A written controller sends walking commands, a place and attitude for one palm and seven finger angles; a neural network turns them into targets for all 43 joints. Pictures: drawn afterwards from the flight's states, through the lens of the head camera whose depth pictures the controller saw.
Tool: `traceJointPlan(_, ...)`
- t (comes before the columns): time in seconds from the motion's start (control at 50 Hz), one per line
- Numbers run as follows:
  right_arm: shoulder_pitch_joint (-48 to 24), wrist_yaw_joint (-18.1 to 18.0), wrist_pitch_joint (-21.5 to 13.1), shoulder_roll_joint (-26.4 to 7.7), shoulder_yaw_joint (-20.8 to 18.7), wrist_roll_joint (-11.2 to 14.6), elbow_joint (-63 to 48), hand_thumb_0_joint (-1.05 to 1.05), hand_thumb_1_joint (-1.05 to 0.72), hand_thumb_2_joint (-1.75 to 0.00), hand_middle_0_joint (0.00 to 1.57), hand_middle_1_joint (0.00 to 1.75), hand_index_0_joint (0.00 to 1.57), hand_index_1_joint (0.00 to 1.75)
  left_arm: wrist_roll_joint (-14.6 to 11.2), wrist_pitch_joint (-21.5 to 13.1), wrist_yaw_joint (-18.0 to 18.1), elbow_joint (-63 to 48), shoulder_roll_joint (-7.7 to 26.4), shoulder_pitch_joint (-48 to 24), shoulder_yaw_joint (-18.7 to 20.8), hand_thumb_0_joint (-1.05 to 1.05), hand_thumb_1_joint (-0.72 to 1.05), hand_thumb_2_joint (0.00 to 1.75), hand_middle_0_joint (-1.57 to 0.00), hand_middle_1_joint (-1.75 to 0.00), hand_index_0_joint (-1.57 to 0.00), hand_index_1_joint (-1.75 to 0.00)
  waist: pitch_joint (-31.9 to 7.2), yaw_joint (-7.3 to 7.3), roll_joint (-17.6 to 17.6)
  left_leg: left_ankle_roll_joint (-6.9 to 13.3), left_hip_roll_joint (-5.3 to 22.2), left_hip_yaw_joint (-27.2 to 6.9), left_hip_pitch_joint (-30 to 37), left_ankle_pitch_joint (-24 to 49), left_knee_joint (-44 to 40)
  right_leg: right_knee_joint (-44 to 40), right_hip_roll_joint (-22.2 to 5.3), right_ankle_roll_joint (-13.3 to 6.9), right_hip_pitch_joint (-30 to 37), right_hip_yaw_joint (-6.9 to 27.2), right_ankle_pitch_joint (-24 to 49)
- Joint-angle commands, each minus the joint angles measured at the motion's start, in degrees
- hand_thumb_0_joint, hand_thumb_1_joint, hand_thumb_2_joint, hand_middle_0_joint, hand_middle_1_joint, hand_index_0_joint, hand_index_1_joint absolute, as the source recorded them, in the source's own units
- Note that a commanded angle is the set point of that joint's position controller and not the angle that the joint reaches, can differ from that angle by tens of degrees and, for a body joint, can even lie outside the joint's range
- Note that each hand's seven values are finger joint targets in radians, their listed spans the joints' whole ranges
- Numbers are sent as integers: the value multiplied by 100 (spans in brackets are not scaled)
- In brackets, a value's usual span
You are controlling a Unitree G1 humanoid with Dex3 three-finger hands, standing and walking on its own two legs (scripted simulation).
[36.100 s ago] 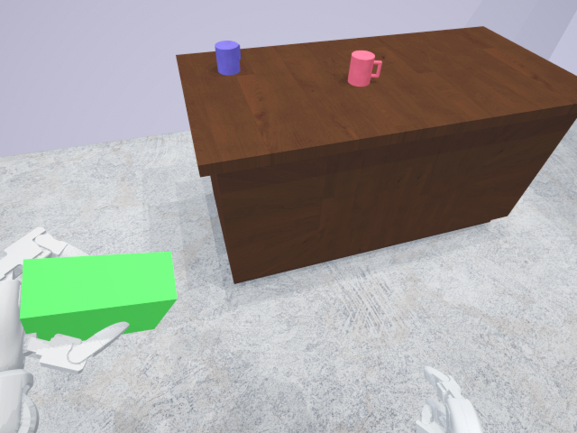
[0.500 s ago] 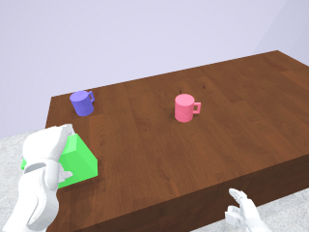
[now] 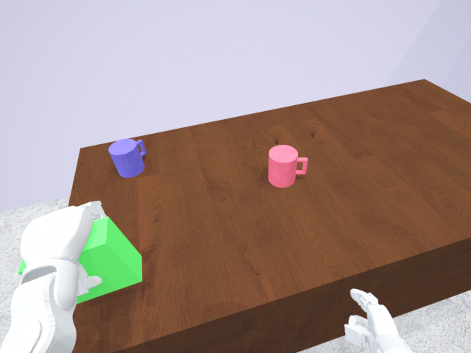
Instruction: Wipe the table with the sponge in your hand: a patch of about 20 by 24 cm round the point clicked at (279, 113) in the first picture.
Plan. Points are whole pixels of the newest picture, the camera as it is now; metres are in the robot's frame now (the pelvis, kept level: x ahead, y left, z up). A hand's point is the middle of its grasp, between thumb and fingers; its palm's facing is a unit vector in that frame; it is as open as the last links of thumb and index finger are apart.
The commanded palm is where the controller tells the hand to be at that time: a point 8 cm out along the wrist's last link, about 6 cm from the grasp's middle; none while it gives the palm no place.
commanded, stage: bring the sponge back beside the body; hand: left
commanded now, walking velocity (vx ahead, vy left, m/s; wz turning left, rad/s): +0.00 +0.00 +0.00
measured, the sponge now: (95, 269) +0.21 +0.28 +0.06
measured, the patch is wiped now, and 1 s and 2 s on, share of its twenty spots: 1.00 1.00 1.00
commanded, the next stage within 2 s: step back with the hand held close in 0.88 s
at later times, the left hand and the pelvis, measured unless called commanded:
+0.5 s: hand (73, 267) +0.18 +0.28 +0.11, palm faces +0.09 -0.14 -0.99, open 9.6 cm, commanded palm +0.14 +0.28 +0.18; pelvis -0.01 +0.00 +0.00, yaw +0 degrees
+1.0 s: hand (71, 269) +0.18 +0.28 +0.11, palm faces +0.10 -0.14 -0.98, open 9.6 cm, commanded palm +0.15 +0.28 +0.17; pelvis -0.01 +0.00 +0.00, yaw +0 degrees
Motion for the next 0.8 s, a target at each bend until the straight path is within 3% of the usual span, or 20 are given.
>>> traceJointPlan(0.0,-1734,-21,-539,-473,-164,-27,-1388,0,-90,-90,20,30,20,30,250,-175,259,-1396,1244,-1229,837,0,10,130,-120,-160,-120,-160,-1023,127,-94,77,148,-635,19,1406,-243,-292,-244,-270,336,679,751)
traceJointPlan(0.02,-1722,-23,-530,-464,-168,-15,-1328,0,-90,-90,20,30,20,30,278,-197,264,-1293,1236,-1139,855,0,10,130,-120,-160,-120,-160,-961,99,-251,49,149,-665,36,1472,-246,-313,-245,-259,273,724,788)
traceJointPlan(0.08,-1871,-28,-540,-483,-168,-5,-1380,0,-90,-90,20,30,20,30,238,-231,268,-1484,1309,-1192,926,0,10,130,-120,-160,-120,-160,-840,95,-145,47,186,-727,15,1258,-322,-361,-202,-292,219,840,563)
traceJointPlan(0.14,-1704,-35,-515,-478,-181,-36,-1330,0,-90,-90,20,30,20,30,265,-243,275,-1283,1162,-1003,817,0,10,130,-120,-160,-120,-160,-805,138,-179,50,173,-677,-4,1294,-337,-360,-230,-265,208,645,537)
traceJointPlan(0.18,-1888,-23,-552,-473,-179,-15,-1381,0,-90,-90,20,30,20,30,240,-255,313,-1542,1319,-1053,985,0,10,130,-120,-160,-120,-160,-819,137,-32,45,181,-724,-32,1181,-366,-355,-191,-301,264,852,481)
traceJointPlan(0.24,-1720,-8,-505,-482,-182,-43,-1340,0,-90,-90,20,30,20,30,224,-235,301,-1295,1212,-711,937,0,10,130,-120,-160,-120,-160,-767,169,-311,39,168,-688,-85,1272,-335,-345,-232,-265,260,677,556)
traceJointPlan(0.28,-1901,2,-537,-480,-185,-18,-1396,0,-90,-90,20,30,20,30,186,-246,324,-1583,1326,-758,1069,0,10,130,-120,-160,-120,-160,-816,151,-150,45,175,-713,-67,1196,-326,-353,-200,-293,276,890,529)
traceJointPlan(0.3,-1754,3,-531,-465,-180,-37,-1403,0,-90,-90,20,30,20,30,191,-232,310,-1505,1218,-716,968,0,10,130,-120,-160,-120,-160,-853,170,-214,77,151,-642,-101,1190,-284,-324,-231,-259,295,711,493)
traceJointPlan(0.34,-1720,-1,-487,-486,-178,-37,-1358,0,-90,-90,20,30,20,30,157,-215,280,-1297,1152,-581,912,0,10,130,-120,-160,-120,-160,-591,134,-320,57,168,-643,-133,1099,-307,-416,-248,-240,109,716,370)
traceJointPlan(0.38,-1867,-11,-533,-482,-182,-15,-1407,0,-90,-90,20,30,20,30,151,-244,287,-1553,1294,-703,1043,0,10,130,-120,-160,-120,-160,-684,109,-247,63,175,-678,-95,978,-302,-432,-207,-265,122,913,238)
traceJointPlan(0.44,-1716,-23,-532,-476,-176,-51,-1379,0,-90,-90,20,30,20,30,203,-297,286,-1472,1207,-610,939,0,10,130,-120,-160,-120,-160,-665,145,-125,66,159,-658,-96,1047,-310,-395,-231,-250,138,712,286)
traceJointPlan(0.48,-1854,-26,-590,-455,-179,-31,-1431,0,-90,-90,20,30,20,30,195,-359,323,-1755,1336,-675,1061,0,10,130,-120,-160,-120,-160,-730,134,5,73,174,-713,-67,929,-321,-402,-190,-273,172,901,182)
traceJointPlan(0.54,-1669,-38,-559,-470,-181,-58,-1358,0,-90,-90,20,30,20,30,191,-346,317,-1390,1178,-497,950,0,10,130,-120,-160,-120,-160,-561,129,-247,69,157,-646,-98,991,-274,-462,-235,-243,64,763,207)
traceJointPlan(0.58,-1843,-41,-598,-469,-182,-28,-1394,0,-90,-90,20,30,20,30,199,-374,351,-1660,1341,-765,1086,0,10,130,-120,-160,-120,-160,-612,90,-131,66,175,-701,-98,802,-327,-469,-186,-270,83,958,49)
traceJointPlan(0.6,-1721,-49,-609,-457,-174,-51,-1427,0,-90,-90,20,30,20,30,211,-368,347,-1621,1285,-790,1013,0,10,130,-120,-160,-120,-160,-767,145,-73,101,139,-636,-101,872,-287,-414,-220,-256,194,782,105)
traceJointPlan(0.64,-1694,-54,-580,-472,-178,-54,-1336,0,-90,-90,20,30,20,30,218,-358,341,-1372,1185,-629,931,0,10,130,-120,-160,-120,-160,-564,125,-149,64,153,-653,-92,952,-314,-461,-220,-252,70,743,164)
traceJointPlan(0.68,-1865,-41,-627,-465,-184,-21,-1382,0,-90,-90,20,30,20,30,188,-376,359,-1599,1301,-707,1064,0,10,130,-120,-160,-120,-160,-658,105,-135,61,163,-696,-91,863,-340,-454,-183,-275,141,947,112)
traceJointPlan(0.7,-1736,-43,-629,-453,-173,-49,-1417,0,-90,-90,20,30,20,30,178,-353,341,-1545,1222,-703,979,0,10,130,-120,-160,-120,-160,-771,155,-113,93,140,-644,-122,886,-318,-401,-216,-249,239,750,151)
traceJointPlan(0.74,-1699,-43,-590,-478,-185,-55,-1334,0,-90,-90,20,30,20,30,178,-336,315,-1326,1158,-511,933,0,10,130,-120,-160,-120,-160,-565,121,-240,63,152,-631,-137,939,-315,-459,-229,-236,96,744,185)
traceJointPlan(0.78,-1871,-36,-623,-463,-178,-30,-1392,0,-90,-90,20,30,20,30,145,-346,334,-1569,1287,-646,1064,0,10,130,-120,-160,-120,-160,-605,100,-152,63,161,-685,-157,790,-343,-467,-196,-266,129,957,54)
